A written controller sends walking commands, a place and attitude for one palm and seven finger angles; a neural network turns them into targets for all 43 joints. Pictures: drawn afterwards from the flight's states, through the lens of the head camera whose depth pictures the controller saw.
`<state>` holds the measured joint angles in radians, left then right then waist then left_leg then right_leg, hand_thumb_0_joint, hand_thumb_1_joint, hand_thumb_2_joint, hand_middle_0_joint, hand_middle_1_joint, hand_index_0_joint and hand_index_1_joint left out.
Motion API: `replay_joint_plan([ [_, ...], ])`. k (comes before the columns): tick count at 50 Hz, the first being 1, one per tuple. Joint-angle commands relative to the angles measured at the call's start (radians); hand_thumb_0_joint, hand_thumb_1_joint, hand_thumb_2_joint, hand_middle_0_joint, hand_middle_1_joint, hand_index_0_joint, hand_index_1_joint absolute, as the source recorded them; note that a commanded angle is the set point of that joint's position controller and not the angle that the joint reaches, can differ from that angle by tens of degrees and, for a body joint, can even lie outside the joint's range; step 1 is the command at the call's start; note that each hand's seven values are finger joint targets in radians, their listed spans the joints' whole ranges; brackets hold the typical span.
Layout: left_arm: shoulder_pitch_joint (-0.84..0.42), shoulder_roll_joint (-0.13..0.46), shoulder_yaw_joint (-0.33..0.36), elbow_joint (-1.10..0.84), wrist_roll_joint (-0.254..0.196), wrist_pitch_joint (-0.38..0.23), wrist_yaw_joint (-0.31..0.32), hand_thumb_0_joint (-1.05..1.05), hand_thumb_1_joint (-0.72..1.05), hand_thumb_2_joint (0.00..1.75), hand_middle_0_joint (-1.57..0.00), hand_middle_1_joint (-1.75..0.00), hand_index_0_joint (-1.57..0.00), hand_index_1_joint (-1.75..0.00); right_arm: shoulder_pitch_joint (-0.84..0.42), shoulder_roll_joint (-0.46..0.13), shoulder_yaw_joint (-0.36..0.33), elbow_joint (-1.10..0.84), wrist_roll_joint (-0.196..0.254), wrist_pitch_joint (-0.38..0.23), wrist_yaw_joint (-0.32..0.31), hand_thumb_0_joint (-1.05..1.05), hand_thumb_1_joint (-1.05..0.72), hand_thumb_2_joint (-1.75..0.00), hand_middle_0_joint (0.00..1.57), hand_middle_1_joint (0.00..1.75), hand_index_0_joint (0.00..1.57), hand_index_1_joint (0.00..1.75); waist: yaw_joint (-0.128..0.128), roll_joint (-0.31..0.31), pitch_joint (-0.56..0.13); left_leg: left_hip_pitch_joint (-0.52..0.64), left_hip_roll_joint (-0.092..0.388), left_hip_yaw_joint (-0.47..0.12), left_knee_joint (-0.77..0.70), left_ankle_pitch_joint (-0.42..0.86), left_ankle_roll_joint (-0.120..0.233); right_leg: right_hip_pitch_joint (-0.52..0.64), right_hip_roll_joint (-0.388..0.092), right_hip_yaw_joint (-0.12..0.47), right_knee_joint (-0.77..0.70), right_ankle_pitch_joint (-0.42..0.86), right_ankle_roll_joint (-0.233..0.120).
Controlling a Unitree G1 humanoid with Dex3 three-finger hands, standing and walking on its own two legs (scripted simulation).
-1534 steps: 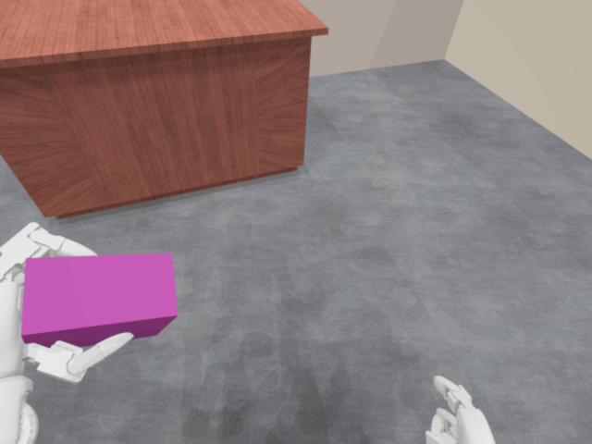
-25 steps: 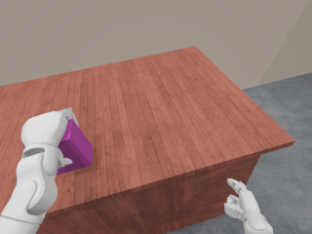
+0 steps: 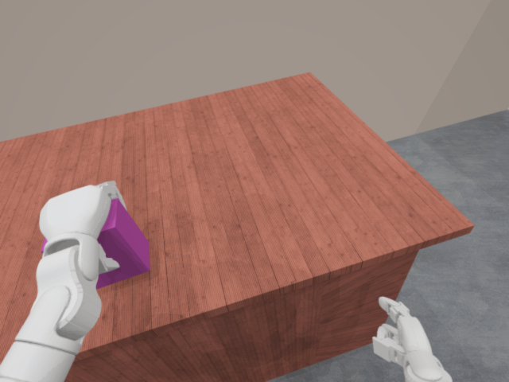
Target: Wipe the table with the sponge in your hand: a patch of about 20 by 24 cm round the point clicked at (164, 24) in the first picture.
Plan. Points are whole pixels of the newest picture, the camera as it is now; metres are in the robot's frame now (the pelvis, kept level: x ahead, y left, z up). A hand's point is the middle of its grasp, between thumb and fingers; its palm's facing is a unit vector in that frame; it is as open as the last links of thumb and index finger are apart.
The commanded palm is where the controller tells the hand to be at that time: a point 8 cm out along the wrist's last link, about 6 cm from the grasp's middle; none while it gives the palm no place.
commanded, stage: move the sponge above the wiping area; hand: left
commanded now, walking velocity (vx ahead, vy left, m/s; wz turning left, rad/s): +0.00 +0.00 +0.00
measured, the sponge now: (108, 253) +0.27 +0.29 +0.08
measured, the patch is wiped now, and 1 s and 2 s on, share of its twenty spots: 0.00 0.00 0.00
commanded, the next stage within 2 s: none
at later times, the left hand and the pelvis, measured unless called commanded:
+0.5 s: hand (97, 242) +0.27 +0.29 +0.11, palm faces +0.02 -0.10 -0.99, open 10.5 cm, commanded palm +0.24 +0.28 +0.18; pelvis +0.00 +0.01 +0.00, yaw +1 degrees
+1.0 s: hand (108, 251) +0.26 +0.28 +0.10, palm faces -0.03 -0.13 -0.99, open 10.5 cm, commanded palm +0.24 +0.27 +0.18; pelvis +0.00 +0.01 +0.00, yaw +1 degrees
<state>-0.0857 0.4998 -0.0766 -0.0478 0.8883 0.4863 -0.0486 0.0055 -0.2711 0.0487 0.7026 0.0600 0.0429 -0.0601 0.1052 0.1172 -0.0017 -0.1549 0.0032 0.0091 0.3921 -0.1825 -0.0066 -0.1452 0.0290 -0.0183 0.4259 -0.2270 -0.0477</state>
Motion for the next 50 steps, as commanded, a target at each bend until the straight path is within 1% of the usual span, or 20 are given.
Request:
replay_joint_plan([
  [1,-0.272,0.197,0.062,-0.210,0.037,-0.004,-0.018,0.00,0.10,1.30,-1.20,-1.60,-1.20,-1.60,-0.259,-0.085,-0.027,-0.203,0.004,-0.061,-0.007,0.00,-0.90,-0.90,0.20,0.30,0.20,0.30,-0.001,-0.099,-0.198,0.061,-0.042,-0.061,-0.015,0.129,0.046,0.015,-0.020,0.126,-0.075,0.115,-0.020],
  [4,-0.269,0.224,0.089,-0.264,0.050,-0.082,-0.014,0.00,0.10,1.30,-1.20,-1.60,-1.20,-1.60,-0.217,-0.078,-0.032,-0.207,-0.012,-0.077,-0.013,0.00,-0.90,-0.90,0.20,0.30,0.20,0.30,0.007,-0.103,-0.271,0.096,-0.044,-0.063,0.007,0.187,0.055,0.050,-0.025,0.109,-0.058,0.198,-0.018],
  [6,-0.296,0.323,0.189,-0.307,0.064,-0.130,0.021,0.00,0.10,1.30,-1.20,-1.60,-1.20,-1.60,-0.212,-0.081,-0.035,-0.195,-0.022,-0.083,-0.022,0.00,-0.90,-0.90,0.20,0.30,0.20,0.30,0.021,-0.076,-0.282,0.117,-0.044,-0.069,0.007,0.197,0.051,0.057,-0.014,0.147,-0.064,0.206,-0.030],
  [7,-0.294,0.270,0.160,-0.298,0.065,-0.145,0.036,0.00,0.10,1.30,-1.20,-1.60,-1.20,-1.60,-0.192,-0.067,-0.035,-0.202,-0.026,-0.088,-0.023,0.00,-0.90,-0.90,0.20,0.30,0.20,0.30,0.021,-0.074,-0.290,0.109,-0.044,-0.062,0.009,0.219,0.052,0.069,-0.017,0.110,-0.055,0.227,-0.028],
  [10,-0.315,0.264,0.179,-0.219,0.074,-0.153,0.091,0.00,0.10,1.30,-1.20,-1.60,-1.20,-1.60,-0.181,-0.071,-0.044,-0.169,-0.023,-0.083,-0.019,0.00,-0.90,-0.90,0.20,0.30,0.20,0.30,0.020,-0.050,-0.233,0.102,-0.035,-0.066,-0.007,0.212,0.036,0.019,-0.014,0.120,-0.078,0.191,-0.033],
  [11,-0.326,0.316,0.231,-0.209,0.069,-0.138,0.110,0.00,0.10,1.30,-1.20,-1.60,-1.20,-1.60,-0.196,-0.078,-0.042,-0.164,-0.020,-0.085,-0.019,0.00,-0.90,-0.90,0.20,0.30,0.20,0.30,0.030,-0.022,-0.204,0.098,-0.036,-0.072,-0.016,0.187,0.034,0.012,-0.007,0.145,-0.089,0.151,-0.046],
  [12,-0.327,0.253,0.187,-0.189,0.058,-0.123,0.120,0.00,0.10,1.30,-1.20,-1.60,-1.20,-1.60,-0.196,-0.072,-0.043,-0.168,-0.018,-0.086,-0.015,0.00,-0.90,-0.90,0.20,0.30,0.20,0.30,0.027,-0.013,-0.227,0.089,-0.033,-0.059,-0.014,0.189,0.033,0.029,-0.015,0.114,-0.081,0.159,-0.041],
  [16,-0.275,0.257,0.184,-0.175,0.033,-0.047,0.110,0.00,0.10,1.30,-1.20,-1.60,-1.20,-1.60,-0.245,-0.083,-0.038,-0.169,-0.008,-0.077,-0.002,0.00,-0.90,-0.90,0.20,0.30,0.20,0.30,0.037,-0.008,-0.218,0.079,-0.037,-0.066,-0.023,0.205,0.025,0.050,-0.018,0.133,-0.073,0.186,-0.043],
  [17,-0.231,0.190,0.124,-0.163,0.023,-0.023,0.090,0.00,0.10,1.30,-1.20,-1.60,-1.20,-1.60,-0.241,-0.081,-0.040,-0.178,-0.007,-0.072,0.001,0.00,-0.90,-0.90,0.20,0.30,0.20,0.30,0.029,-0.023,-0.223,0.068,-0.035,-0.058,-0.021,0.208,0.030,0.060,-0.022,0.097,-0.068,0.198,-0.033],
  [22,-0.198,0.130,0.020,-0.175,0.018,0.015,-0.012,0.00,0.10,1.30,-1.20,-1.60,-1.20,-1.60,-0.248,-0.086,-0.031,-0.202,0.002,-0.054,0.001,0.00,-0.90,-0.90,0.20,0.30,0.20,0.30,0.000,-0.105,-0.187,0.053,-0.033,-0.066,-0.021,0.155,0.044,0.025,-0.021,0.088,-0.073,0.161,-0.020],
  [26,-0.306,0.246,0.097,-0.278,0.057,-0.060,-0.018,0.00,0.10,1.30,-1.20,-1.60,-1.20,-1.60,-0.244,-0.081,-0.024,-0.202,-0.007,-0.060,-0.012,0.00,-0.90,-0.90,0.20,0.30,0.20,0.30,0.004,-0.094,-0.228,0.096,-0.031,-0.084,-0.025,0.140,0.048,0.018,-0.010,0.116,-0.075,0.116,-0.027],
  [29,-0.340,0.235,0.108,-0.294,0.080,-0.130,0.024,0.00,0.10,1.30,-1.20,-1.60,-1.20,-1.60,-0.211,-0.066,-0.028,-0.194,-0.021,-0.078,-0.018,0.00,-0.90,-0.90,0.20,0.30,0.20,0.30,0.013,-0.058,-0.260,0.126,-0.031,-0.089,-0.022,0.198,0.044,0.030,-0.008,0.094,-0.075,0.153,-0.032],
  [31,-0.384,0.322,0.192,-0.297,0.091,-0.147,0.069,0.00,0.10,1.30,-1.20,-1.60,-1.20,-1.60,-0.213,-0.074,-0.030,-0.178,-0.025,-0.080,-0.023,0.00,-0.90,-0.90,0.20,0.30,0.20,0.30,0.027,-0.014,-0.248,0.130,-0.029,-0.099,-0.038,0.177,0.037,0.028,0.004,0.130,-0.089,0.118,-0.047],
  [32,-0.404,0.241,0.134,-0.278,0.091,-0.143,0.085,0.00,0.10,1.30,-1.20,-1.60,-1.20,-1.60,-0.209,-0.057,-0.029,-0.181,-0.024,-0.086,-0.022,0.00,-0.90,-0.90,0.20,0.30,0.20,0.30,0.021,-0.005,-0.256,0.126,-0.029,-0.086,-0.037,0.185,0.036,0.031,-0.001,0.095,-0.084,0.119,-0.044],
  [36,-0.340,0.275,0.198,-0.195,0.058,-0.078,0.128,0.00,0.10,1.30,-1.20,-1.60,-1.20,-1.60,-0.238,-0.076,-0.033,-0.158,-0.015,-0.082,-0.006,0.00,-0.90,-0.90,0.20,0.30,0.20,0.30,0.050,0.025,-0.230,0.101,-0.029,-0.087,-0.049,0.190,0.017,0.043,-0.005,0.127,-0.088,0.128,-0.056],
  [37,-0.306,0.196,0.141,-0.194,0.038,-0.053,0.123,0.00,0.10,1.30,-1.20,-1.60,-1.20,-1.60,-0.239,-0.068,-0.035,-0.168,-0.014,-0.080,0.000,0.00,-0.90,-0.90,0.20,0.30,0.20,0.30,0.044,-0.006,-0.256,0.093,-0.024,-0.070,-0.042,0.209,0.021,0.070,-0.013,0.089,-0.076,0.163,-0.045],
  [41,-0.177,0.173,0.114,-0.178,0.011,0.038,0.061,0.00,0.10,1.30,-1.20,-1.60,-1.20,-1.60,-0.282,-0.084,-0.031,-0.183,-0.001,-0.053,0.015,0.00,-0.90,-0.90,0.20,0.30,0.20,0.30,0.040,-0.069,-0.211,0.062,-0.031,-0.070,-0.041,0.213,0.023,0.067,-0.016,0.111,-0.075,0.199,-0.035],
  [42,-0.164,0.116,0.050,-0.187,0.004,0.051,0.033,0.00,0.10,1.30,-1.20,-1.60,-1.20,-1.60,-0.273,-0.083,-0.029,-0.198,0.002,-0.046,0.017,0.00,-0.90,-0.90,0.20,0.30,0.20,0.30,0.024,-0.098,-0.206,0.051,-0.030,-0.064,-0.037,0.198,0.029,0.061,-0.018,0.081,-0.071,0.198,-0.025],
  [47,-0.232,0.112,-0.020,-0.268,0.040,0.027,-0.037,0.00,0.10,1.30,-1.20,-1.60,-1.20,-1.60,-0.264,-0.078,-0.018,-0.223,0.005,-0.044,0.007,0.00,-0.90,-0.90,0.20,0.30,0.20,0.30,-0.002,-0.099,-0.197,0.061,-0.030,-0.075,-0.032,0.123,0.050,0.014,-0.015,0.075,-0.073,0.106,-0.019],
  [50,-0.383,0.201,0.034,-0.316,0.093,-0.054,-0.013,0.00,0.10,1.30,-1.20,-1.60,-1.20,-1.60,-0.234,-0.072,-0.022,-0.208,-0.010,-0.058,-0.010,0.00,-0.90,-0.90,0.20,0.30,0.20,0.30,-0.002,-0.078,-0.242,0.105,-0.032,-0.088,-0.031,0.128,0.052,0.011,-0.011,0.093,-0.080,0.086,-0.023],
])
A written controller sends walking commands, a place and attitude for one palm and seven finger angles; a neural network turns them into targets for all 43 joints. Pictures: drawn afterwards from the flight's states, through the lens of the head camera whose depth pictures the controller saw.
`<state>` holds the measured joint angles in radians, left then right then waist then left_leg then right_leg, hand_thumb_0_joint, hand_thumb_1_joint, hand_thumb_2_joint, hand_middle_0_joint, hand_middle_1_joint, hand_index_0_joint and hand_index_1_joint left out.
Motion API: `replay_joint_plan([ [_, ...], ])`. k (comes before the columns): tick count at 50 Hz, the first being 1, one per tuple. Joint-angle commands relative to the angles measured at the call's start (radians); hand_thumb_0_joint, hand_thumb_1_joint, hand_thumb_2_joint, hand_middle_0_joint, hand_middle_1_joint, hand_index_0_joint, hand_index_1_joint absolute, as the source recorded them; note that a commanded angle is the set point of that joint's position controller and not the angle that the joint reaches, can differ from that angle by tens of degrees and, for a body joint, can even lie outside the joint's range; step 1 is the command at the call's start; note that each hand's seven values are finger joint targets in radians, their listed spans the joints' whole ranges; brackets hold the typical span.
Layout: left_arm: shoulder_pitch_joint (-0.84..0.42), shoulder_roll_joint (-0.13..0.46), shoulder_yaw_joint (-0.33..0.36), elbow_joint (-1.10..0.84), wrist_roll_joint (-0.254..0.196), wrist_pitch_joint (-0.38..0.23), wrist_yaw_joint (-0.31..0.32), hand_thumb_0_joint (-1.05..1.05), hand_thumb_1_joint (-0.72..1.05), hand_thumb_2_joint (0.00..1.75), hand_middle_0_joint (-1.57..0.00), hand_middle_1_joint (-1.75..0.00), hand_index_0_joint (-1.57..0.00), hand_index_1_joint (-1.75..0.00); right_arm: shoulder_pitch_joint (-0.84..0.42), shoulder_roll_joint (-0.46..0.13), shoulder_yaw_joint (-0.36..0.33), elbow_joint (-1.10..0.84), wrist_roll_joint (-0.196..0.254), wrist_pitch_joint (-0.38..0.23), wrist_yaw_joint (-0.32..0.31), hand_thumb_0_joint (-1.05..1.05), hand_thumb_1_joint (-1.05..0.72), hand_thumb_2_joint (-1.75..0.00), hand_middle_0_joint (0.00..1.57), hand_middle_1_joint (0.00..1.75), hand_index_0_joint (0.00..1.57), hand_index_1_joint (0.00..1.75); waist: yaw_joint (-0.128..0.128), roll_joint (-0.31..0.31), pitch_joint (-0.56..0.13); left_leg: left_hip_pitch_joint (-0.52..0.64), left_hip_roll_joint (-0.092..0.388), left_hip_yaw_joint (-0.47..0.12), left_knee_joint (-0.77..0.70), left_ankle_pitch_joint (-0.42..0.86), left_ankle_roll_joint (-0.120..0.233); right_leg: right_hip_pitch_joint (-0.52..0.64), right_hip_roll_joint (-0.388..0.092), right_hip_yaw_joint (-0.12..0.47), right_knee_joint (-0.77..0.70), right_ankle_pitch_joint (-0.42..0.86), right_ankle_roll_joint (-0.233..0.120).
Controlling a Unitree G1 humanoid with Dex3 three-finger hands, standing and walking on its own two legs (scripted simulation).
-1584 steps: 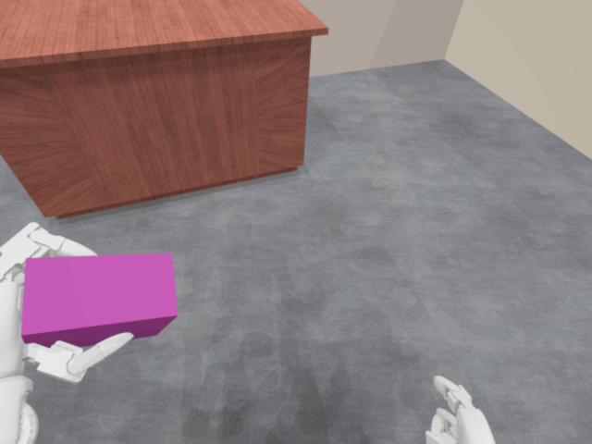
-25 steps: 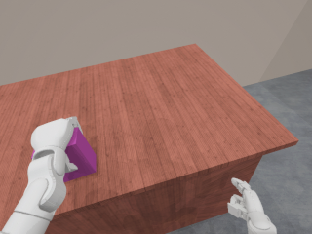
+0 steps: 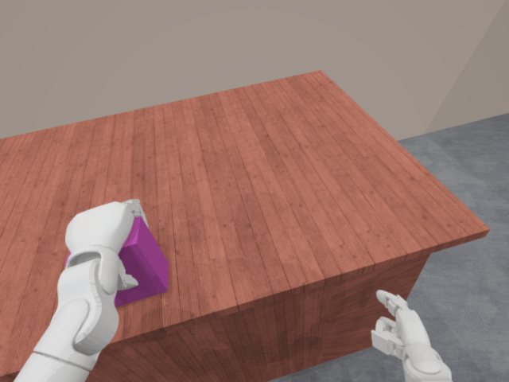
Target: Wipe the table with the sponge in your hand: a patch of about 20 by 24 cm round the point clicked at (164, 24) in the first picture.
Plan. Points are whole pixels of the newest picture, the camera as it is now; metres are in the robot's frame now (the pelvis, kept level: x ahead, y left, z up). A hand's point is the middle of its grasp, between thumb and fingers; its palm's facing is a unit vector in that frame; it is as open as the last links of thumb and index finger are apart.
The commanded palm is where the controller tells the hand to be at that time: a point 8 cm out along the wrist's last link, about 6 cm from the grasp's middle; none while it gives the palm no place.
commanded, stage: move the sponge above the wiping area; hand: left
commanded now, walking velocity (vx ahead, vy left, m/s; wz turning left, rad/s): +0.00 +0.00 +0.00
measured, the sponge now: (128, 271) +0.25 +0.26 +0.05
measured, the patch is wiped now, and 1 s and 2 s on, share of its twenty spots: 0.00 0.00 0.00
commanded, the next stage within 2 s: none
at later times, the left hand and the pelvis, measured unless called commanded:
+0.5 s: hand (135, 255) +0.26 +0.24 +0.09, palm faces -0.07 -0.11 -0.99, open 10.5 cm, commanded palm +0.24 +0.25 +0.19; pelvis +0.00 -0.01 +0.00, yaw +0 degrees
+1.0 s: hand (137, 253) +0.26 +0.23 +0.10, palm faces -0.01 -0.09 -1.00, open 10.5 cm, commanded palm +0.24 +0.25 +0.19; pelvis +0.00 -0.01 +0.00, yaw +0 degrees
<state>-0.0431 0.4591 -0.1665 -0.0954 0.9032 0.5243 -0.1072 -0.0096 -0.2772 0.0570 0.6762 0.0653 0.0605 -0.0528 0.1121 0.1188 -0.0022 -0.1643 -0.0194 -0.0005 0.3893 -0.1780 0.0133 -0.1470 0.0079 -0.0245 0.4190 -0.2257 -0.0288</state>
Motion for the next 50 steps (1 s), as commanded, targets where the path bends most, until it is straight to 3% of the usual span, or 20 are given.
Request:
replay_joint_plan([
  [1,-0.471,0.324,0.197,-0.315,0.087,-0.122,0.071,0.00,0.10,1.30,-1.20,-1.60,-1.20,-1.60,-0.225,-0.067,-0.031,-0.179,-0.020,-0.088,-0.025,0.00,-0.90,-0.90,0.20,0.30,0.20,0.30,0.000,-0.045,-0.251,0.132,-0.006,-0.086,-0.029,0.116,0.033,0.021,0.022,0.131,-0.074,0.076,-0.055],
  [4,-0.456,0.282,0.203,-0.266,0.098,-0.181,0.138,0.00,0.10,1.30,-1.20,-1.60,-1.20,-1.60,-0.192,-0.053,-0.038,-0.153,-0.033,-0.113,-0.032,0.00,-0.90,-0.90,0.20,0.30,0.20,0.30,0.016,-0.001,-0.279,0.164,-0.010,-0.085,-0.025,0.193,0.018,0.033,0.025,0.118,-0.082,0.124,-0.066],
  [6,-0.461,0.324,0.262,-0.230,0.080,-0.168,0.174,0.00,0.10,1.30,-1.20,-1.60,-1.20,-1.60,-0.200,-0.060,-0.039,-0.138,-0.027,-0.114,-0.027,0.00,-0.90,-0.90,0.20,0.30,0.20,0.30,0.027,0.018,-0.259,0.158,-0.009,-0.088,-0.039,0.178,0.010,0.029,0.030,0.147,-0.089,0.114,-0.078],
  [7,-0.433,0.244,0.217,-0.201,0.058,-0.150,0.184,0.00,0.10,1.30,-1.20,-1.60,-1.20,-1.60,-0.199,-0.049,-0.040,-0.142,-0.025,-0.116,-0.020,0.00,-0.90,-0.90,0.20,0.30,0.20,0.30,0.026,-0.006,-0.263,0.138,-0.007,-0.071,-0.033,0.203,0.009,0.051,0.021,0.108,-0.082,0.146,-0.070],
  [8,-0.390,0.262,0.241,-0.161,0.048,-0.127,0.193,0.00,0.10,1.30,-1.20,-1.60,-1.20,-1.60,-0.210,-0.055,-0.042,-0.132,-0.022,-0.113,-0.012,0.00,-0.90,-0.90,0.20,0.30,0.20,0.30,0.035,-0.035,-0.246,0.123,-0.007,-0.068,-0.030,0.214,0.003,0.052,0.014,0.117,-0.083,0.168,-0.066],
  [11,-0.289,0.253,0.251,-0.113,0.006,-0.037,0.171,0.00,0.10,1.30,-1.20,-1.60,-1.20,-1.60,-0.254,-0.073,-0.039,-0.135,-0.011,-0.083,0.002,0.00,-0.90,-0.90,0.20,0.30,0.20,0.30,0.044,-0.056,-0.191,0.079,-0.010,-0.061,-0.045,0.189,-0.002,0.057,0.010,0.135,-0.086,0.166,-0.061],
  [12,-0.259,0.175,0.180,-0.105,-0.011,-0.013,0.147,0.00,0.10,1.30,-1.20,-1.60,-1.20,-1.60,-0.254,-0.071,-0.037,-0.153,-0.006,-0.074,0.006,0.00,-0.90,-0.90,0.20,0.30,0.20,0.30,0.030,-0.082,-0.189,0.060,-0.008,-0.048,-0.041,0.176,0.003,0.062,0.004,0.103,-0.082,0.166,-0.049],
  [16,-0.187,0.182,0.155,-0.109,-0.013,0.040,0.071,0.00,0.10,1.30,-1.20,-1.60,-1.20,-1.60,-0.265,-0.086,-0.034,-0.168,0.006,-0.048,0.006,0.00,-0.90,-0.90,0.20,0.30,0.20,0.30,0.010,-0.135,-0.159,0.043,-0.011,-0.047,-0.021,0.149,0.014,0.031,0.004,0.128,-0.076,0.173,-0.039],
  [17,-0.184,0.117,0.082,-0.144,-0.016,0.042,0.049,0.00,0.10,1.30,-1.20,-1.60,-1.20,-1.60,-0.260,-0.080,-0.029,-0.193,0.008,-0.047,0.008,0.00,-0.90,-0.90,0.20,0.30,0.20,0.30,0.003,-0.129,-0.181,0.039,-0.012,-0.043,-0.015,0.144,0.022,0.041,-0.001,0.098,-0.066,0.176,-0.032],
  [23,-0.429,0.322,0.197,-0.302,0.088,-0.090,0.063,0.00,0.10,1.30,-1.20,-1.60,-1.20,-1.60,-0.225,-0.065,-0.030,-0.192,-0.017,-0.081,-0.022,0.00,-0.90,-0.90,0.20,0.30,0.20,0.30,0.003,-0.076,-0.292,0.123,-0.027,-0.064,0.015,0.173,0.037,0.048,0.003,0.133,-0.058,0.160,-0.043],
  [26,-0.435,0.389,0.290,-0.344,0.082,-0.175,0.127,0.00,0.10,1.30,-1.20,-1.60,-1.20,-1.60,-0.204,-0.064,-0.039,-0.172,-0.030,-0.107,-0.037,0.00,-0.90,-0.90,0.20,0.30,0.20,0.30,0.023,0.000,-0.307,0.166,-0.025,-0.071,0.007,0.199,0.030,0.062,0.016,0.173,-0.076,0.175,-0.064],
  [27,-0.420,0.308,0.243,-0.305,0.071,-0.183,0.145,0.00,0.10,1.30,-1.20,-1.60,-1.20,-1.60,-0.187,-0.046,-0.039,-0.170,-0.031,-0.117,-0.038,0.00,-0.90,-0.90,0.20,0.30,0.20,0.30,0.016,-0.018,-0.301,0.158,-0.028,-0.061,0.010,0.220,0.029,0.067,0.014,0.141,-0.073,0.197,-0.062],
  [31,-0.363,0.306,0.277,-0.144,0.033,-0.119,0.173,0.00,0.10,1.30,-1.20,-1.60,-1.20,-1.60,-0.218,-0.070,-0.046,-0.131,-0.014,-0.105,-0.020,0.00,-0.90,-0.90,0.20,0.30,0.20,0.30,0.027,-0.007,-0.185,0.110,-0.018,-0.063,-0.016,0.185,0.008,0.026,0.007,0.165,-0.097,0.169,-0.069],
  [32,-0.337,0.247,0.233,-0.116,0.015,-0.092,0.168,0.00,0.10,1.30,-1.20,-1.60,-1.20,-1.60,-0.215,-0.069,-0.047,-0.136,-0.013,-0.100,-0.013,0.00,-0.90,-0.90,0.20,0.30,0.20,0.30,0.021,-0.039,-0.192,0.085,-0.010,-0.049,-0.016,0.184,0.010,0.049,-0.001,0.132,-0.085,0.189,-0.056],
  [36,-0.197,0.222,0.208,-0.115,-0.022,0.001,0.098,0.00,0.10,1.30,-1.20,-1.60,-1.20,-1.60,-0.268,-0.085,-0.041,-0.160,0.000,-0.072,0.002,0.00,-0.90,-0.90,0.20,0.30,0.20,0.30,0.026,-0.104,-0.176,0.049,-0.017,-0.050,-0.017,0.188,0.010,0.063,-0.004,0.143,-0.066,0.233,-0.043],
  [39,-0.162,0.151,0.109,-0.174,-0.021,0.013,0.032,0.00,0.10,1.30,-1.20,-1.60,-1.20,-1.60,-0.263,-0.081,-0.036,-0.191,0.006,-0.061,0.009,0.00,-0.90,-0.90,0.20,0.30,0.20,0.30,0.004,-0.133,-0.183,0.050,-0.016,-0.052,0.000,0.173,0.025,0.043,-0.009,0.115,-0.058,0.227,-0.028],
  [42,-0.240,0.173,0.094,-0.245,0.017,-0.028,0.014,0.00,0.10,1.30,-1.20,-1.60,-1.20,-1.60,-0.248,-0.075,-0.031,-0.205,-0.002,-0.070,0.001,0.00,-0.90,-0.90,0.20,0.30,0.20,0.30,-0.006,-0.116,-0.208,0.068,-0.014,-0.057,0.000,0.133,0.036,0.023,-0.002,0.104,-0.058,0.146,-0.031],
  [45,-0.370,0.299,0.192,-0.300,0.079,-0.110,0.056,0.00,0.10,1.30,-1.20,-1.60,-1.20,-1.60,-0.220,-0.068,-0.036,-0.188,-0.020,-0.081,-0.016,0.00,-0.90,-0.90,0.20,0.30,0.20,0.30,0.005,-0.102,-0.256,0.113,-0.019,-0.070,0.003,0.151,0.034,0.028,0.003,0.129,-0.070,0.128,-0.039],
  [46,-0.421,0.386,0.269,-0.359,0.084,-0.143,0.086,0.00,0.10,1.30,-1.20,-1.60,-1.20,-1.60,-0.225,-0.071,-0.037,-0.186,-0.027,-0.094,-0.026,0.00,-0.90,-0.90,0.20,0.30,0.20,0.30,0.018,-0.061,-0.275,0.135,-0.016,-0.079,-0.001,0.144,0.033,0.039,0.014,0.159,-0.074,0.109,-0.052],
  [50,-0.428,0.310,0.257,-0.240,0.082,-0.179,0.175,0.00,0.10,1.30,-1.20,-1.60,-1.20,-1.60,-0.192,-0.055,-0.045,-0.143,-0.029,-0.108,-0.029,0.00,-0.90,-0.90,0.20,0.30,0.20,0.30,0.019,-0.014,-0.247,0.144,-0.014,-0.074,-0.016,0.186,0.012,0.021,0.019,0.140,-0.095,0.126,-0.065],
])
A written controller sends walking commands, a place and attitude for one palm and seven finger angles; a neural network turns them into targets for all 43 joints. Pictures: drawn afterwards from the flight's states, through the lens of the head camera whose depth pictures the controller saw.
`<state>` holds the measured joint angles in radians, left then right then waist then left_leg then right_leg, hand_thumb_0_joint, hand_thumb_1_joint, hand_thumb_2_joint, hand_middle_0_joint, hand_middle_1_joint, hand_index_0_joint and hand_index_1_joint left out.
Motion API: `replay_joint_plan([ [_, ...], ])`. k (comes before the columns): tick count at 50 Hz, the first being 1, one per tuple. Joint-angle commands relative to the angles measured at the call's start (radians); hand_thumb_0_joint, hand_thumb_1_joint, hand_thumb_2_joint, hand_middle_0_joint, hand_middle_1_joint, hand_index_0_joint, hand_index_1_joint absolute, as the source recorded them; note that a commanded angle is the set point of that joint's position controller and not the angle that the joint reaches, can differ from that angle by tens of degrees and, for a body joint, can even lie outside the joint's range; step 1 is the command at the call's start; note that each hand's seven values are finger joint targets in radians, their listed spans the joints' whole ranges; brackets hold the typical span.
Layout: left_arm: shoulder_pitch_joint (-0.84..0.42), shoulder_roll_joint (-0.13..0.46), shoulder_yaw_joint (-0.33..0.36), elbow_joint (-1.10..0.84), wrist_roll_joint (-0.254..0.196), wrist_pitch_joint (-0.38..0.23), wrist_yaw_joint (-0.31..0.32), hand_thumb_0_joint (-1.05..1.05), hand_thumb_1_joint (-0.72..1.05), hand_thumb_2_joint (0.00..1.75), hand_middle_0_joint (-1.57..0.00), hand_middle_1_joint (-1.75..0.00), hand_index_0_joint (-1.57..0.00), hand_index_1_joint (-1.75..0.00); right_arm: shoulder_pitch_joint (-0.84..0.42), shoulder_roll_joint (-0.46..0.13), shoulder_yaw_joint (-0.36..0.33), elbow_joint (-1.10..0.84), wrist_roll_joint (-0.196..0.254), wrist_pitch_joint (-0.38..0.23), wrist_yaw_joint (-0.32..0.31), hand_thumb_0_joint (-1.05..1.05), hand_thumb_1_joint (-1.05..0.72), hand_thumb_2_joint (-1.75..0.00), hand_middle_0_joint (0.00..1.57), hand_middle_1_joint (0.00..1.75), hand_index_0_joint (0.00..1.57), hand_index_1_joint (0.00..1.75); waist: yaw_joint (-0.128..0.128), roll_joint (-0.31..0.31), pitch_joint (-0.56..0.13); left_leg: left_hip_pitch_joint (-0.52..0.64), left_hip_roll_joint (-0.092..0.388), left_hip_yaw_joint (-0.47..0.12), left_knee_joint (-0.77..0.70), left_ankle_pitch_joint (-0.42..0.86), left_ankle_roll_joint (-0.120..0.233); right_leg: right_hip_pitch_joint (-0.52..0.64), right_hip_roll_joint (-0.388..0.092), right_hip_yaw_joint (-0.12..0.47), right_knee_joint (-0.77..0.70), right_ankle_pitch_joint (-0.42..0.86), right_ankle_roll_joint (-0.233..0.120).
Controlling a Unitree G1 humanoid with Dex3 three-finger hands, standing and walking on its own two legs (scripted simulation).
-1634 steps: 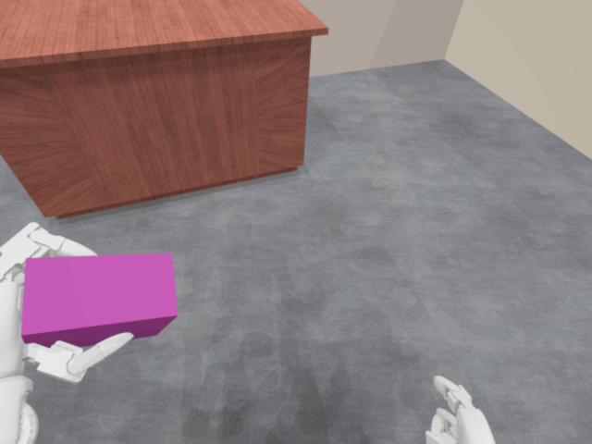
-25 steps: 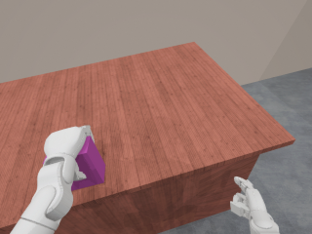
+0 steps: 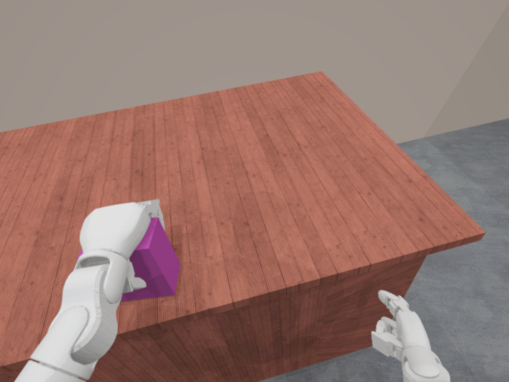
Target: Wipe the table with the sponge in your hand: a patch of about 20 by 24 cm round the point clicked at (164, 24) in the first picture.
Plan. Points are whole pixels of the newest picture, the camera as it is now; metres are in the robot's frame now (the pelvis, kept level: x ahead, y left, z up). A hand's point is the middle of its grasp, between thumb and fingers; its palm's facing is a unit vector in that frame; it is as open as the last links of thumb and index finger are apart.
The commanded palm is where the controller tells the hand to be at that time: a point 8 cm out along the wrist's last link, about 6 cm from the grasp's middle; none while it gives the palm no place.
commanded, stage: move the sponge above the wiping area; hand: left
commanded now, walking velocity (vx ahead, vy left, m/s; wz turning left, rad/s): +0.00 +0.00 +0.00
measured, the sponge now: (139, 268) +0.25 +0.25 +0.05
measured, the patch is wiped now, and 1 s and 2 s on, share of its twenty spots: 0.00 0.00 0.00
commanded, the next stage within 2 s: lower the sponge onto the table in 1.14 s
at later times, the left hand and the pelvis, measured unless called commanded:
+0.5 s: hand (133, 230) +0.27 +0.24 +0.12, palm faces +0.11 -0.06 -0.99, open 10.5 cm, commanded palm +0.24 +0.26 +0.19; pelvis +0.00 +0.00 +0.00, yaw +0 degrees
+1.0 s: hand (109, 222) +0.27 +0.27 +0.14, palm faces +0.17 -0.04 -0.98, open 10.5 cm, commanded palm +0.23 +0.26 +0.19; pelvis +0.00 -0.01 +0.00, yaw +0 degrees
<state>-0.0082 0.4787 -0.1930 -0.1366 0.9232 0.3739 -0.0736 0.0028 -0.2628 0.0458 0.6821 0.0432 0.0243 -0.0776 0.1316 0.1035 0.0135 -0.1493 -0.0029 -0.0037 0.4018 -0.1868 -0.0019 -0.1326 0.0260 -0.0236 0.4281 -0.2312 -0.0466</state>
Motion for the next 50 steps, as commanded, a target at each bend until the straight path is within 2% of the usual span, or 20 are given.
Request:
replay_joint_plan([
  [1,-0.477,0.330,0.324,-0.193,0.051,-0.012,0.159,0.00,0.10,1.30,-1.20,-1.60,-1.20,-1.60,-0.218,-0.076,-0.032,-0.145,-0.002,-0.077,-0.002,0.00,-0.90,-0.90,0.20,0.30,0.20,0.30,0.009,0.041,-0.246,0.126,-0.032,-0.073,-0.042,0.177,0.025,0.009,0.005,0.166,-0.111,0.112,-0.059],
  [2,-0.459,0.260,0.279,-0.162,0.032,0.009,0.167,0.00,0.10,1.30,-1.20,-1.60,-1.20,-1.60,-0.222,-0.068,-0.033,-0.146,0.001,-0.078,0.004,0.00,-0.90,-0.90,0.20,0.30,0.20,0.30,0.008,0.038,-0.254,0.111,-0.027,-0.062,-0.040,0.183,0.024,0.027,-0.003,0.131,-0.102,0.126,-0.052],
  [6,-0.336,0.231,0.268,-0.076,-0.027,0.117,0.128,0.00,0.10,1.30,-1.20,-1.60,-1.20,-1.60,-0.277,-0.089,-0.029,-0.142,0.017,-0.054,0.021,0.00,-0.90,-0.90,0.20,0.30,0.20,0.30,0.015,-0.020,-0.195,0.061,-0.029,-0.059,-0.054,0.174,0.015,0.034,-0.013,0.143,-0.101,0.151,-0.041],
  [7,-0.283,0.157,0.200,-0.065,-0.046,0.140,0.100,0.00,0.10,1.30,-1.20,-1.60,-1.20,-1.60,-0.274,-0.088,-0.028,-0.156,0.020,-0.046,0.023,0.00,-0.90,-0.90,0.20,0.30,0.20,0.30,0.006,-0.039,-0.189,0.043,-0.025,-0.051,-0.053,0.163,0.021,0.039,-0.018,0.107,-0.096,0.153,-0.030],
  [12,-0.266,0.061,0.060,-0.103,-0.039,0.156,-0.002,0.00,0.10,1.30,-1.20,-1.60,-1.20,-1.60,-0.269,-0.089,-0.015,-0.194,0.034,-0.035,0.026,0.00,-0.90,-0.90,0.20,0.30,0.20,0.30,-0.031,-0.109,-0.166,0.035,-0.020,-0.060,-0.047,0.088,0.040,-0.019,-0.014,0.081,-0.096,0.088,-0.016],
  [14,-0.325,0.118,0.082,-0.162,0.002,0.127,-0.008,0.00,0.10,1.30,-1.20,-1.60,-1.20,-1.60,-0.260,-0.089,-0.017,-0.197,0.025,-0.036,0.024,0.00,-0.90,-0.90,0.20,0.30,0.20,0.30,-0.028,-0.100,-0.211,0.052,-0.022,-0.070,-0.051,0.090,0.044,-0.004,-0.013,0.086,-0.085,0.080,-0.017],
  [16,-0.432,0.263,0.185,-0.264,0.059,0.081,0.018,0.00,0.10,1.30,-1.20,-1.60,-1.20,-1.60,-0.265,-0.092,-0.019,-0.195,0.011,-0.042,0.016,0.00,-0.90,-0.90,0.20,0.30,0.20,0.30,-0.012,-0.050,-0.281,0.085,-0.023,-0.078,-0.046,0.113,0.045,0.031,-0.003,0.122,-0.067,0.088,-0.029],
  [17,-0.471,0.251,0.180,-0.316,0.080,0.055,0.034,0.00,0.10,1.30,-1.20,-1.60,-1.20,-1.60,-0.250,-0.077,-0.021,-0.210,0.001,-0.052,0.013,0.00,-0.90,-0.90,0.20,0.30,0.20,0.30,0.001,-0.023,-0.345,0.102,-0.029,-0.076,-0.040,0.157,0.050,0.069,-0.004,0.092,-0.053,0.118,-0.033],
  [21,-0.472,0.353,0.321,-0.286,0.085,-0.005,0.137,0.00,0.10,1.30,-1.20,-1.60,-1.20,-1.60,-0.224,-0.079,-0.029,-0.165,-0.012,-0.070,0.008,0.00,-0.90,-0.90,0.20,0.30,0.20,0.30,0.026,0.030,-0.312,0.133,-0.025,-0.092,-0.052,0.211,0.031,0.065,0.018,0.148,-0.080,0.148,-0.059],
  [22,-0.480,0.243,0.243,-0.249,0.075,0.004,0.153,0.00,0.10,1.30,-1.20,-1.60,-1.20,-1.60,-0.224,-0.058,-0.026,-0.165,-0.008,-0.074,0.013,0.00,-0.90,-0.90,0.20,0.30,0.20,0.30,0.013,0.017,-0.297,0.129,-0.027,-0.076,-0.048,0.227,0.028,0.052,0.014,0.116,-0.081,0.154,-0.057],
  [26,-0.390,0.249,0.283,-0.125,-0.002,0.091,0.164,0.00,0.10,1.30,-1.20,-1.60,-1.20,-1.60,-0.264,-0.084,-0.028,-0.138,0.012,-0.053,0.030,0.00,-0.90,-0.90,0.20,0.30,0.20,0.30,0.021,-0.026,-0.207,0.085,-0.023,-0.069,-0.067,0.185,0.013,0.033,0.003,0.141,-0.109,0.137,-0.052],
  [27,-0.355,0.169,0.218,-0.122,-0.020,0.115,0.145,0.00,0.10,1.30,-1.20,-1.60,-1.20,-1.60,-0.273,-0.078,-0.028,-0.154,0.016,-0.046,0.034,0.00,-0.90,-0.90,0.20,0.30,0.20,0.30,0.015,-0.031,-0.212,0.072,-0.021,-0.054,-0.063,0.186,0.018,0.045,-0.006,0.111,-0.102,0.153,-0.041],
  [32,-0.190,0.071,0.111,-0.110,-0.055,0.193,0.039,0.00,0.10,1.30,-1.20,-1.60,-1.20,-1.60,-0.282,-0.090,-0.019,-0.190,0.033,-0.013,0.041,0.00,-0.90,-0.90,0.20,0.30,0.20,0.30,-0.009,-0.098,-0.164,0.027,-0.021,-0.048,-0.047,0.139,0.030,0.017,-0.013,0.095,-0.096,0.149,-0.020],
  [37,-0.312,0.174,0.135,-0.296,0.012,0.137,0.012,0.00,0.10,1.30,-1.20,-1.60,-1.20,-1.60,-0.273,-0.086,-0.016,-0.221,0.017,-0.024,0.033,0.00,-0.90,-0.90,0.20,0.30,0.20,0.30,-0.012,-0.064,-0.292,0.072,-0.032,-0.060,-0.020,0.164,0.051,0.057,-0.013,0.106,-0.058,0.166,-0.024],
  [38,-0.354,0.269,0.208,-0.292,0.047,0.114,0.027,0.00,0.10,1.30,-1.20,-1.60,-1.20,-1.60,-0.259,-0.086,-0.019,-0.203,0.011,-0.028,0.027,0.00,-0.90,-0.90,0.20,0.30,0.20,0.30,-0.009,-0.070,-0.300,0.085,-0.033,-0.068,-0.014,0.180,0.047,0.051,-0.011,0.125,-0.059,0.169,-0.027],
  [41,-0.437,0.387,0.319,-0.351,0.081,0.041,0.085,0.00,0.10,1.30,-1.20,-1.60,-1.20,-1.60,-0.248,-0.086,-0.022,-0.188,-0.009,-0.047,0.007,0.00,-0.90,-0.90,0.20,0.30,0.20,0.30,0.012,-0.025,-0.311,0.122,-0.036,-0.077,-0.014,0.192,0.046,0.064,0.002,0.170,-0.078,0.165,-0.044],
  [45,-0.419,0.300,0.296,-0.170,0.047,0.018,0.142,0.00,0.10,1.30,-1.20,-1.60,-1.20,-1.60,-0.216,-0.076,-0.031,-0.141,-0.001,-0.060,0.002,0.00,-0.90,-0.90,0.20,0.30,0.20,0.30,-0.001,-0.034,-0.224,0.113,-0.033,-0.068,-0.025,0.181,0.030,0.010,-0.002,0.163,-0.119,0.141,-0.046],
  [46,-0.425,0.327,0.324,-0.173,0.030,0.033,0.147,0.00,0.10,1.30,-1.20,-1.60,-1.20,-1.60,-0.237,-0.084,-0.030,-0.143,0.006,-0.063,0.004,0.00,-0.90,-0.90,0.20,0.30,0.20,0.30,0.008,0.001,-0.212,0.108,-0.037,-0.069,-0.034,0.173,0.028,0.019,0.000,0.187,-0.120,0.139,-0.056],
  [47,-0.402,0.248,0.266,-0.145,0.009,0.052,0.141,0.00,0.10,1.30,-1.20,-1.60,-1.20,-1.60,-0.245,-0.075,-0.030,-0.146,0.010,-0.064,0.011,0.00,-0.90,-0.90,0.20,0.30,0.20,0.30,0.003,0.006,-0.210,0.093,-0.034,-0.057,-0.031,0.177,0.028,0.030,-0.009,0.153,-0.112,0.153,-0.047],
  [50,-0.330,0.193,0.208,-0.098,-0.029,0.121,0.095,0.00,0.10,1.30,-1.20,-1.60,-1.20,-1.60,-0.278,-0.087,-0.030,-0.146,0.018,-0.048,0.024,0.00,-0.90,-0.90,0.20,0.30,0.20,0.30,0.002,-0.032,-0.186,0.060,-0.030,-0.061,-0.040,0.171,0.022,0.032,-0.023,0.139,-0.102,0.176,-0.030],
])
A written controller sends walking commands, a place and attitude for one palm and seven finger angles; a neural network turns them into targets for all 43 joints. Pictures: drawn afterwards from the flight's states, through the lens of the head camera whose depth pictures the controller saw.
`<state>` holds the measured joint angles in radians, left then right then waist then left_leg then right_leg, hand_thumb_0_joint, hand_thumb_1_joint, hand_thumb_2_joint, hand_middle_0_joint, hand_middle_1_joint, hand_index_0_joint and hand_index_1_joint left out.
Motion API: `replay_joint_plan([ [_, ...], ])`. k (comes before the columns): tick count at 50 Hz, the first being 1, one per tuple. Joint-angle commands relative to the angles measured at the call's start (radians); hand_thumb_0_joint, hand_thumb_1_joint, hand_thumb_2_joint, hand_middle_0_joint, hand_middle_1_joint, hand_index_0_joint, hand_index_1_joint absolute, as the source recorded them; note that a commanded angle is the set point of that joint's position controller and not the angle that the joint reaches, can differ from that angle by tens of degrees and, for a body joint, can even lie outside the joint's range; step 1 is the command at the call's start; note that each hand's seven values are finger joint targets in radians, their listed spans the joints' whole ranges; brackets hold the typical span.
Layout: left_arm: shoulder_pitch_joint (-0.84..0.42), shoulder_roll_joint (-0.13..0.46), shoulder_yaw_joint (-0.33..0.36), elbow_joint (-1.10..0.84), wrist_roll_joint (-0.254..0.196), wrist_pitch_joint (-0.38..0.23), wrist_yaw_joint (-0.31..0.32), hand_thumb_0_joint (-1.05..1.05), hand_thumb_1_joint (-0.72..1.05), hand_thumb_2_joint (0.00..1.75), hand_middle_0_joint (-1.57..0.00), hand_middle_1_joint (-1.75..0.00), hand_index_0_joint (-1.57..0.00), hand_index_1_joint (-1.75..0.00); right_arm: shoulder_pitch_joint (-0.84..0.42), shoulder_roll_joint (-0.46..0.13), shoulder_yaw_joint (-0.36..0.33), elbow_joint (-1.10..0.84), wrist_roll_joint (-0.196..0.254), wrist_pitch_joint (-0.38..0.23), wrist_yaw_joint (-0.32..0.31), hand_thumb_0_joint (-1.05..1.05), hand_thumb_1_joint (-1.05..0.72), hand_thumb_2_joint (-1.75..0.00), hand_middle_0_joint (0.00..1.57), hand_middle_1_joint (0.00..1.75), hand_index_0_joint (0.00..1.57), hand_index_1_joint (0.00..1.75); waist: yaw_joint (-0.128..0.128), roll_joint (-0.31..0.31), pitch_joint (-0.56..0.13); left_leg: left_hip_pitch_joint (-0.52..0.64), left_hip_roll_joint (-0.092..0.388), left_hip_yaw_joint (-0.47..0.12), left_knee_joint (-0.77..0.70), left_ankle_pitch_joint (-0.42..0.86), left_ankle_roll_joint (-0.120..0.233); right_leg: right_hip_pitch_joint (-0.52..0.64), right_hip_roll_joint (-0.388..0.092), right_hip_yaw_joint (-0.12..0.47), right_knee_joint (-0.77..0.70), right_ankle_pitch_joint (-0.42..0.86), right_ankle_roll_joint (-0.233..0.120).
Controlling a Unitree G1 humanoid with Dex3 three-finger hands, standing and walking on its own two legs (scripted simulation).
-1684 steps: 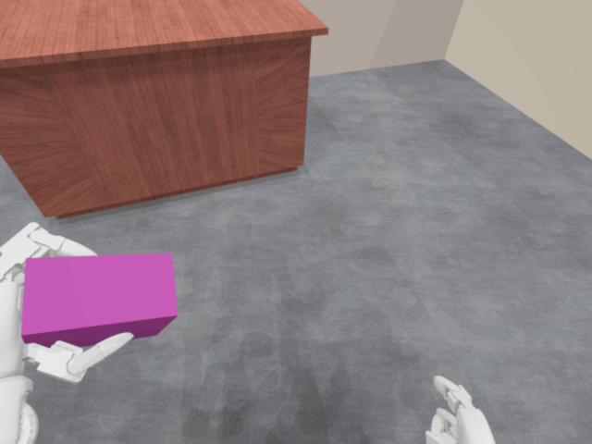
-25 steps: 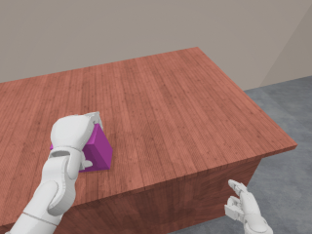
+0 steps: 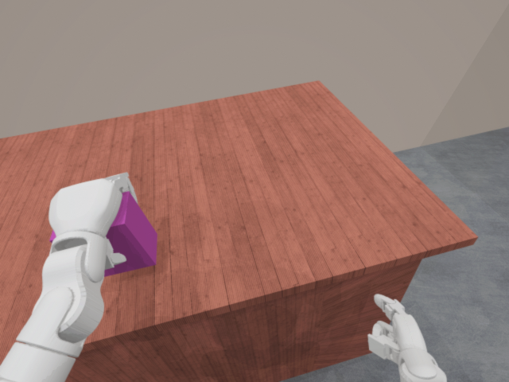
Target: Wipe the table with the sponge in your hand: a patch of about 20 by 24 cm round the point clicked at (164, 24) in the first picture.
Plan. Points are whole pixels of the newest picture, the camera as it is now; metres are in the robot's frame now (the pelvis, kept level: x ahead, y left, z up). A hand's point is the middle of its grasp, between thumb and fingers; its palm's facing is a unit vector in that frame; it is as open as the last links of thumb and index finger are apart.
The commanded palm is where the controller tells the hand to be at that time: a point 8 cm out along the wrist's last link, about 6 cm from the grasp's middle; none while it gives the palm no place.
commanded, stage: move the sponge above the wiping area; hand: left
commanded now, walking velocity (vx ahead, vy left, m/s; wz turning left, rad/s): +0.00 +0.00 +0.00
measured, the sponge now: (116, 243) +0.27 +0.29 +0.09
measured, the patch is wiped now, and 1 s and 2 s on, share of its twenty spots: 0.00 0.00 0.05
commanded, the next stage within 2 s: lower the sponge onto the table in 0.14 s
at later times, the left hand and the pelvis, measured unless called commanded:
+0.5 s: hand (105, 218) +0.28 +0.29 +0.14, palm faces +0.18 -0.08 -0.98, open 10.5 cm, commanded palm +0.23 +0.27 +0.19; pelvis +0.00 +0.01 +0.00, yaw +0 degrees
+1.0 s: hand (116, 241) +0.27 +0.28 +0.10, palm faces +0.03 -0.11 -0.99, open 10.5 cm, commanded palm +0.23 +0.27 +0.17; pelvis +0.00 +0.01 +0.00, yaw +0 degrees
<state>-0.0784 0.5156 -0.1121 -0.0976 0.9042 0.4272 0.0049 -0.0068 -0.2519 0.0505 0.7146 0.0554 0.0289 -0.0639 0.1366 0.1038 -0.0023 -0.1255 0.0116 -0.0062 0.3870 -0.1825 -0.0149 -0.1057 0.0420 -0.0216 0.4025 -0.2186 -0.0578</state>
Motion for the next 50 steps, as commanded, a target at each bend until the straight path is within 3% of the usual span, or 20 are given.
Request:
replay_joint_plan([
  [1,-0.228,0.155,0.132,-0.121,-0.020,0.087,-0.004,0.00,0.10,1.30,-1.20,-1.60,-1.20,-1.60,-0.279,-0.102,-0.031,-0.184,0.012,-0.053,0.009,0.00,-0.90,-0.90,0.20,0.30,0.20,0.30,-0.005,-0.033,-0.139,0.026,-0.047,-0.056,-0.030,0.147,0.037,-0.014,-0.032,0.148,-0.083,0.134,-0.022],
  [2,-0.176,0.092,0.074,-0.103,-0.038,0.102,-0.033,0.00,0.10,1.30,-1.20,-1.60,-1.20,-1.60,-0.266,-0.103,-0.029,-0.199,0.013,-0.049,0.011,0.00,-0.90,-0.90,0.20,0.30,0.20,0.30,-0.012,-0.073,-0.148,0.008,-0.043,-0.051,-0.021,0.138,0.044,-0.002,-0.038,0.117,-0.075,0.145,-0.013],
  [7,-0.234,0.108,0.033,-0.181,0.008,0.074,-0.097,0.00,0.10,1.30,-1.20,-1.60,-1.20,-1.60,-0.255,-0.104,-0.023,-0.230,0.013,-0.046,0.006,0.00,-0.90,-0.90,0.20,0.30,0.20,0.30,-0.031,-0.112,-0.200,0.021,-0.045,-0.052,-0.006,0.097,0.060,-0.018,-0.036,0.110,-0.062,0.096,-0.004],
  [9,-0.281,0.171,0.073,-0.233,0.051,0.037,-0.090,0.00,0.10,1.30,-1.20,-1.60,-1.20,-1.60,-0.250,-0.102,-0.022,-0.228,0.001,-0.045,0.004,0.00,-0.90,-0.90,0.20,0.30,0.20,0.30,-0.023,-0.095,-0.239,0.041,-0.050,-0.060,-0.005,0.128,0.061,0.002,-0.037,0.116,-0.055,0.118,-0.006],
  [11,-0.365,0.339,0.223,-0.299,0.075,-0.016,-0.045,0.00,0.10,1.30,-1.20,-1.60,-1.20,-1.60,-0.240,-0.107,-0.028,-0.217,-0.013,-0.055,-0.009,0.00,-0.90,-0.90,0.20,0.30,0.20,0.30,-0.003,-0.049,-0.274,0.071,-0.050,-0.070,-0.003,0.135,0.059,0.018,-0.025,0.159,-0.059,0.103,-0.021],
  [14,-0.392,0.273,0.213,-0.228,0.078,-0.063,0.022,0.00,0.10,1.30,-1.20,-1.60,-1.20,-1.60,-0.206,-0.085,-0.029,-0.196,-0.018,-0.074,-0.019,0.00,-0.90,-0.90,0.20,0.30,0.20,0.30,-0.004,-0.044,-0.253,0.080,-0.053,-0.064,-0.014,0.171,0.049,0.009,-0.020,0.136,-0.076,0.117,-0.028],
  [16,-0.399,0.324,0.267,-0.215,0.070,-0.056,0.061,0.00,0.10,1.30,-1.20,-1.60,-1.20,-1.60,-0.213,-0.095,-0.035,-0.182,-0.012,-0.075,-0.016,0.00,-0.90,-0.90,0.20,0.30,0.20,0.30,0.009,0.025,-0.233,0.086,-0.053,-0.070,-0.028,0.157,0.042,0.001,-0.013,0.173,-0.090,0.090,-0.044],
  [17,-0.393,0.227,0.196,-0.192,0.054,-0.041,0.070,0.00,0.10,1.30,-1.20,-1.60,-1.20,-1.60,-0.216,-0.080,-0.034,-0.187,-0.009,-0.079,-0.011,0.00,-0.90,-0.90,0.20,0.30,0.20,0.30,0.004,0.031,-0.232,0.076,-0.048,-0.058,-0.025,0.173,0.040,0.011,-0.021,0.134,-0.080,0.111,-0.039],
  [18,-0.369,0.227,0.201,-0.152,0.044,-0.021,0.075,0.00,0.10,1.30,-1.20,-1.60,-1.20,-1.60,-0.221,-0.087,-0.037,-0.175,-0.005,-0.079,-0.005,0.00,-0.90,-0.90,0.20,0.30,0.20,0.30,0.005,0.007,-0.211,0.068,-0.045,-0.060,-0.025,0.178,0.035,-0.001,-0.024,0.137,-0.081,0.124,-0.036],
  [24,-0.200,0.053,0.032,-0.167,-0.019,0.089,-0.023,0.00,0.10,1.30,-1.20,-1.60,-1.20,-1.60,-0.271,-0.101,-0.036,-0.209,0.013,-0.055,0.024,0.00,-0.90,-0.90,0.20,0.30,0.20,0.30,-0.010,-0.071,-0.199,0.040,-0.039,-0.059,-0.027,0.182,0.043,0.009,-0.034,0.102,-0.062,0.181,-0.014],
  [30,-0.304,0.134,0.048,-0.215,0.058,0.067,-0.058,0.00,0.10,1.30,-1.20,-1.60,-1.20,-1.60,-0.250,-0.103,-0.025,-0.218,0.005,-0.035,0.009,0.00,-0.90,-0.90,0.20,0.30,0.20,0.30,-0.025,-0.113,-0.214,0.041,-0.038,-0.070,-0.037,0.117,0.053,-0.018,-0.026,0.094,-0.061,0.084,-0.009],
  [31,-0.354,0.207,0.104,-0.256,0.077,0.052,-0.041,0.00,0.10,1.30,-1.20,-1.60,-1.20,-1.60,-0.260,-0.105,-0.026,-0.217,0.000,-0.039,0.004,0.00,-0.90,-0.90,0.20,0.30,0.20,0.30,-0.016,-0.076,-0.219,0.052,-0.035,-0.074,-0.042,0.100,0.054,-0.015,-0.018,0.116,-0.059,0.058,-0.018],
  [33,-0.390,0.209,0.116,-0.263,0.117,0.016,-0.008,0.00,0.10,1.30,-1.20,-1.60,-1.20,-1.60,-0.238,-0.087,-0.027,-0.216,-0.009,-0.052,0.003,0.00,-0.90,-0.90,0.20,0.30,0.20,0.30,-0.001,-0.057,-0.282,0.080,-0.041,-0.073,-0.029,0.168,0.054,0.015,-0.016,0.106,-0.049,0.106,-0.027],
  [35,-0.370,0.203,0.137,-0.254,0.109,-0.011,0.026,0.00,0.10,1.30,-1.20,-1.60,-1.20,-1.60,-0.222,-0.086,-0.033,-0.201,-0.015,-0.053,0.003,0.00,-0.90,-0.90,0.20,0.30,0.20,0.30,0.005,-0.043,-0.293,0.098,-0.041,-0.070,-0.025,0.218,0.048,0.032,-0.012,0.111,-0.050,0.167,-0.032],
  [36,-0.353,0.266,0.201,-0.268,0.096,-0.015,0.047,0.00,0.10,1.30,-1.20,-1.60,-1.20,-1.60,-0.227,-0.094,-0.034,-0.200,-0.016,-0.059,0.003,0.00,-0.90,-0.90,0.20,0.30,0.20,0.30,0.019,0.008,-0.287,0.096,-0.043,-0.076,-0.034,0.202,0.047,0.043,-0.006,0.140,-0.056,0.150,-0.042],
  [37,-0.347,0.187,0.150,-0.227,0.088,-0.007,0.056,0.00,0.10,1.30,-1.20,-1.60,-1.20,-1.60,-0.225,-0.079,-0.030,-0.200,-0.013,-0.062,0.006,0.00,-0.90,-0.90,0.20,0.30,0.20,0.30,0.011,-0.016,-0.271,0.082,-0.045,-0.065,-0.031,0.217,0.044,0.040,-0.009,0.105,-0.053,0.161,-0.039],
  [41,-0.254,0.191,0.172,-0.132,0.049,0.062,0.065,0.00,0.10,1.30,-1.20,-1.60,-1.20,-1.60,-0.251,-0.103,-0.035,-0.173,-0.002,-0.044,0.021,0.00,-0.90,-0.90,0.20,0.30,0.20,0.30,0.013,-0.012,-0.190,0.052,-0.043,-0.061,-0.039,0.194,0.034,0.011,-0.017,0.141,-0.075,0.159,-0.037],
  [44,-0.213,0.075,0.054,-0.121,0.026,0.110,0.018,0.00,0.10,1.30,-1.20,-1.60,-1.20,-1.60,-0.267,-0.102,-0.032,-0.195,0.009,-0.030,0.028,0.00,-0.90,-0.90,0.20,0.30,0.20,0.30,-0.008,-0.054,-0.184,0.033,-0.042,-0.054,-0.031,0.185,0.039,0.003,-0.027,0.106,-0.068,0.173,-0.019],
  [47,-0.182,0.047,0.006,-0.140,0.020,0.121,-0.035,0.00,0.10,1.30,-1.20,-1.60,-1.20,-1.60,-0.262,-0.105,-0.030,-0.215,0.013,-0.026,0.025,0.00,-0.90,-0.90,0.20,0.30,0.20,0.30,-0.024,-0.074,-0.196,0.029,-0.043,-0.052,-0.019,0.159,0.055,0.002,-0.027,0.096,-0.058,0.162,-0.014],
  [50,-0.231,0.120,0.039,-0.180,0.060,0.081,-0.061,0.00,0.10,1.30,-1.20,-1.60,-1.20,-1.60,-0.246,-0.108,-0.028,-0.210,0.005,-0.020,0.016,0.00,-0.90,-0.90,0.20,0.30,0.20,0.30,-0.034,-0.105,-0.217,0.043,-0.046,-0.061,-0.006,0.162,0.061,-0.003,-0.029,0.110,-0.056,0.170,-0.008],
])
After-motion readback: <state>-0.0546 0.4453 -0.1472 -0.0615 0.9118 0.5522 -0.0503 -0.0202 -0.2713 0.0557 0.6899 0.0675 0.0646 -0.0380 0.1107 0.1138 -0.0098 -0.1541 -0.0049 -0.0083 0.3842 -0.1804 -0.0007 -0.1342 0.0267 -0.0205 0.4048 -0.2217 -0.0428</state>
